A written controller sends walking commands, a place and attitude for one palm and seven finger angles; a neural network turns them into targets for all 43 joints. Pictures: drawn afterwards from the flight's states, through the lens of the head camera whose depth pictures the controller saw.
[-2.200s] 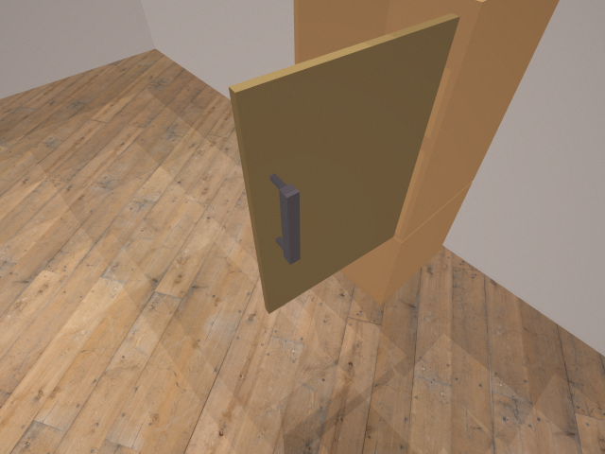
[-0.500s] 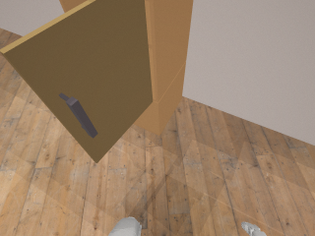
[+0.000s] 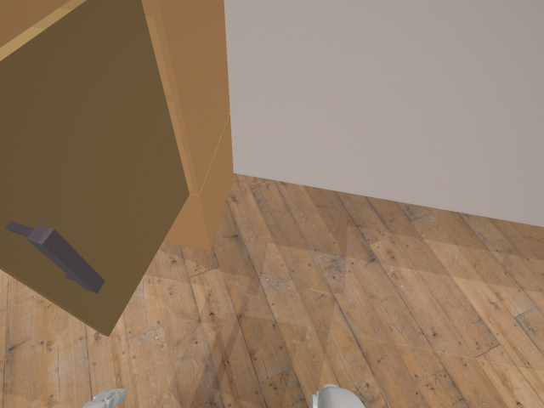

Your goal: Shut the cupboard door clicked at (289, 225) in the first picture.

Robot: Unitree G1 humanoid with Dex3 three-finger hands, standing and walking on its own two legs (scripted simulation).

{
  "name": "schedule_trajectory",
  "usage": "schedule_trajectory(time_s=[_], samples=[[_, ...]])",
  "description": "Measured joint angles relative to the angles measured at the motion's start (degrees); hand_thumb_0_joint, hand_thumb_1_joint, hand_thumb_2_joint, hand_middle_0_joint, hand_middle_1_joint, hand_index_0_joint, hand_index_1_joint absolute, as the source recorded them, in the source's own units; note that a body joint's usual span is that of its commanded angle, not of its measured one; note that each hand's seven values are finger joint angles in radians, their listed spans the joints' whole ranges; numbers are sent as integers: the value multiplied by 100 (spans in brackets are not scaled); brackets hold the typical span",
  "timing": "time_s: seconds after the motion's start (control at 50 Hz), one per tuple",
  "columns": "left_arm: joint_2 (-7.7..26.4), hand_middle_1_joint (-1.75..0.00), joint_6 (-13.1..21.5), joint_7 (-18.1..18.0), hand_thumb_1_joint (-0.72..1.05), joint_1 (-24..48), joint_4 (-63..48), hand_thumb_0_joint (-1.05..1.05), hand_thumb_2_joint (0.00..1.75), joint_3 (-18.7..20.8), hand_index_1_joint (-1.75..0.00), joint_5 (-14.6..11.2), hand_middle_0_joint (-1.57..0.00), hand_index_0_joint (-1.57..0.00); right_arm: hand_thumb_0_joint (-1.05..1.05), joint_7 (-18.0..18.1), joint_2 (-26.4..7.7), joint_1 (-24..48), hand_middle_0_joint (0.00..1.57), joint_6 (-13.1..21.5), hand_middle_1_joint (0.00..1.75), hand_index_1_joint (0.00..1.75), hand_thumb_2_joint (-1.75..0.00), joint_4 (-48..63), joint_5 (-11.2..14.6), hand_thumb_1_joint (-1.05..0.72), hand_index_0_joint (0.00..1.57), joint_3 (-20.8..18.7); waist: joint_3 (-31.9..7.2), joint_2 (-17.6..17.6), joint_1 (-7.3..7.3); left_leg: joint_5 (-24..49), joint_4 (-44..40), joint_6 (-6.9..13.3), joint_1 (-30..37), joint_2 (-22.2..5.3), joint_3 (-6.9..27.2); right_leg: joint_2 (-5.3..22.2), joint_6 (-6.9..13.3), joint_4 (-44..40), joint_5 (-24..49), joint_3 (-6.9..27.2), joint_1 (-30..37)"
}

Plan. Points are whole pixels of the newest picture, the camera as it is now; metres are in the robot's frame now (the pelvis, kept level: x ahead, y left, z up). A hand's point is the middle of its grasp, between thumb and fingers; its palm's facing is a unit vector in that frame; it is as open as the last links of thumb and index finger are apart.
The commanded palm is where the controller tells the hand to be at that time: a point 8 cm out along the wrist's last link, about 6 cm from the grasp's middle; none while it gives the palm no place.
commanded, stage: walk to a spot facing it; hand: left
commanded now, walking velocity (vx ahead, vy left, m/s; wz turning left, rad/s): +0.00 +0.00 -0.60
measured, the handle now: (60, 259) +0.29 +0.34 +0.00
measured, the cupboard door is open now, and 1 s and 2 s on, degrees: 83 83 83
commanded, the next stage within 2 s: turn to face it in 1.96 s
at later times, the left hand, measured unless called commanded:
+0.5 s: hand (191, 379) +0.17 +0.15 -0.18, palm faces -0.28 -0.94 -0.20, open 7.3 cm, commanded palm none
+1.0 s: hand (244, 331) +0.25 +0.07 -0.16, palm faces -0.53 -0.81 -0.26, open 7.3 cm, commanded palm none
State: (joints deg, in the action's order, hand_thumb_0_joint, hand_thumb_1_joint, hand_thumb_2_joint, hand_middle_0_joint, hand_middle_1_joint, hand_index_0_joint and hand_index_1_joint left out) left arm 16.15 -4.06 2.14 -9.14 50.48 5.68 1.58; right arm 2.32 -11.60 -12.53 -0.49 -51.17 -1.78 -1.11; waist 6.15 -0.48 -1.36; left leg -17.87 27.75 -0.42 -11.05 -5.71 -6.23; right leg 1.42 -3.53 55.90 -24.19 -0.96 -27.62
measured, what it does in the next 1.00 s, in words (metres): steps on the spot, turning right: right foot, then left foot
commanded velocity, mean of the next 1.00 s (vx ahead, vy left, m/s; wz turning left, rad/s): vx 0.08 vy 0.00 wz -0.60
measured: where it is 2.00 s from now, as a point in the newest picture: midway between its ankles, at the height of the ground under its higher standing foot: (370, 351)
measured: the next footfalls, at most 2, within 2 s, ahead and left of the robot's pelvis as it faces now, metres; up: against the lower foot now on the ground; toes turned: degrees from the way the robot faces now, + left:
right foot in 0.12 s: +0.04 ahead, -0.14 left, +0.00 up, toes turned -9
left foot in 0.52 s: +0.12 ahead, +0.09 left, +0.00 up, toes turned -17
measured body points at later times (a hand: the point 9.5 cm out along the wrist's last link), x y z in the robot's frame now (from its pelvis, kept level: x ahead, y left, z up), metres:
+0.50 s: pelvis +0.04 -0.01 -0.01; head +0.09 -0.02 +0.43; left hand +0.18 +0.20 -0.16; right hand +0.05 -0.28 -0.14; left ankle +0.08 +0.10 -0.74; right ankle +0.01 -0.13 -0.74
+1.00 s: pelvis +0.07 -0.06 -0.01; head +0.09 -0.09 +0.44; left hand +0.28 +0.11 -0.14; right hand -0.05 -0.30 -0.16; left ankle +0.11 +0.07 -0.68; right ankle -0.02 -0.13 -0.74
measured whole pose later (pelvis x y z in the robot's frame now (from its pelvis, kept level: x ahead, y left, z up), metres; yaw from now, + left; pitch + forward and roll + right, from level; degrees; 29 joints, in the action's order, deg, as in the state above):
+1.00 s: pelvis +0.07 -0.06 -0.01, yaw -36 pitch +1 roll +0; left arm 12.2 -0.5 1.0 -12.2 51.3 3.8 1.4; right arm 0.0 -15.5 -13.8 -3.4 -54.1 -1.3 -3.5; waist 3.7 2.4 -0.3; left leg -27.1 61.8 -3.9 -25.7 -6.0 -3.9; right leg -0.7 1.8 31.6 -19.2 -2.3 -13.6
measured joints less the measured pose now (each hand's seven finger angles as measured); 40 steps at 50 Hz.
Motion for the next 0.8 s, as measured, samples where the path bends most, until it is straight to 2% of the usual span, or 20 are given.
schedule_trajectory(time_s=[0.08, 0.12, 0.14, 0.18, 0.22, 0.26, 0.34, 0.42, 0.46, 0.5, 0.52, 0.56, 0.58, 0.62, 0.66, 0.72, 0.8], samples=[[-54, -30, 12, 40, 91, 146, -22, 0, 90, -83, -30, -8, -19, -20, 0, -49, -165, -217, 21, -41, 30, 30, -90, -86, -3, -90, 20, -80, 39, 108, 165, -286, 325, -122, 54, -150, -333, -3, 159, -1214, 143, -227, 517], [-60, -30, 84, 51, 91, 170, -80, 0, 90, -136, -30, -6, -19, -20, 0, -76, -259, -372, 21, -68, 30, 30, -90, -109, 31, -90, 20, -123, -11, 129, 224, -543, 744, -220, -46, -218, -456, -32, 313, -2057, 842, -305, 945], [-85, -30, 160, 21, 91, 185, -95, 0, 90, -148, -30, 11, -19, -20, 0, -87, -317, -382, 21, -110, 30, 30, -90, -147, 62, -90, 20, -152, -26, 161, 213, -816, 1254, -268, -230, -241, -419, -75, 405, -2101, 706, -253, 952], [-187, -30, 242, -63, 91, 225, -98, 0, 90, -210, -30, -12, -19, -20, 0, -61, -428, -251, 20, -251, 30, 30, -90, -241, 107, -91, 20, -193, 56, 279, 244, -1379, 2526, -295, -712, -105, 27, -192, 519, -1902, 529, -152, 865], [-257, -30, 235, -138, 91, 195, -126, 0, 90, -236, -30, -17, -20, -20, 1, -56, -442, -133, 20, -319, 30, 30, -90, -268, 125, -91, 20, -216, 84, 262, 251, -1301, 3361, -324, -1128, 40, 256, -251, 552, -2053, 611, -19, 920], [-293, -30, 211, -199, 91, 139, -125, 0, 90, -246, -30, -23, -20, -20, 1, -78, -397, -22, 20, -323, 30, 30, -90, -233, 128, -91, 20, -211, 75, 174, 246, -1009, 3640, -377, -1417, 106, 351, -295, 550, -2308, 789, 138, 1000], [-350, -30, 193, -217, 91, 12, -75, 0, 90, -280, -30, -8, -20, -20, 1, -111, -259, 163, 20, -274, 30, 29, -90, -86, 129, -91, 20, -189, 13, 18, 223, -670, 3140, -438, -1588, 187, 479, -366, 566, -2650, 994, 428, 1100], [-402, -30, 167, -187, 91, -96, -37, 0, 90, -282, -30, 19, -20, -21, 0, -113, -124, 320, 20, -219, 30, 30, -90, 10, 149, -91, 20, -161, -50, -55, 142, -633, 2252, -425, -1403, 297, 546, -458, 511, -2690, 1018, 680, 1103], [-398, -30, 141, -183, 90, -138, -15, 0, 90, -260, -30, 22, -20, -21, 0, -105, -53, 369, 20, -168, 30, 30, -90, 48, 168, -91, 20, -132, -86, -107, 106, -518, 1635, -395, -1181, 379, 547, -498, 458, -2600, 967, 797, 1058], [-385, -30, 94, -181, 90, -199, 0, 0, 90, -231, -30, -5, -20, -21, 0, -95, -17, 350, 20, -83, 30, 30, -90, 101, 172, -91, 20, -87, -172, -113, 94, -108, 739, -335, -821, 406, 533, -583, 381, -2387, 847, 891, 943], [-372, -30, 65, -175, 90, -218, 6, 0, 90, -217, -30, -32, -20, -21, 0, -86, -8, 322, 20, -25, 30, 30, -90, 120, 146, -91, 20, -74, -226, -96, 102, 8, 514, -190, -757, 378, 538, -622, 371, -2163, 648, 885, 820], [-284, -30, 3, -148, 91, -176, 53, 0, 90, -165, -30, -45, -20, -21, 0, -68, 80, 302, 20, 12, 30, 30, -90, 122, 73, -91, 20, -16, -188, -205, 58, -14, 654, 31, -746, 359, 380, -568, 295, -1150, -203, 720, 487], [-240, -30, -11, -123, 91, -167, 65, 0, 90, -132, -30, -24, -20, -20, 0, -61, 117, 267, 20, 24, 30, 30, -90, 126, 40, -91, 20, 18, -172, -231, 39, -20, 615, 77, -675, 315, 305, -538, 247, -579, -372, 593, 317], [-181, -30, -15, -74, 91, -137, 87, 0, 90, -69, -30, 2, -20, -20, 0, -37, 157, 157, 21, 38, 30, 30, -90, 139, 4, -91, 20, 62, -166, -210, 25, 39, 419, 88, -523, 212, 212, -440, 153, 297, -409, 338, 60], [-151, -30, -22, -35, 91, -108, 70, 0, 90, -35, -30, -1, -20, -20, 0, -19, 158, 68, 21, 33, 30, 30, -90, 132, -10, -90, 20, 71, -151, -144, 8, 117, 213, 68, -384, 107, 122, -305, 78, 682, -310, 151, -52], [-136, -30, -34, 5, 91, -76, 37, 0, 90, -28, -30, -7, -20, -20, 0, -18, 117, -17, 21, 20, 30, 30, -90, 88, -10, -90, 20, 41, -126, -35, 9, 150, 44, 20, -232, -35, -54, -115, 28, 375, -188, -30, 41], [-150, -30, -25, 36, 91, -13, 48, 0, 90, -62, -30, -12, -19, -20, 0, -61, 4, -94, 21, 3, 30, 30, -90, 31, -10, -90, 20, -34, -83, 89, 87, -8, 163, -76, -131, -198, -347, -3, 94, -701, -139, -218, 441]])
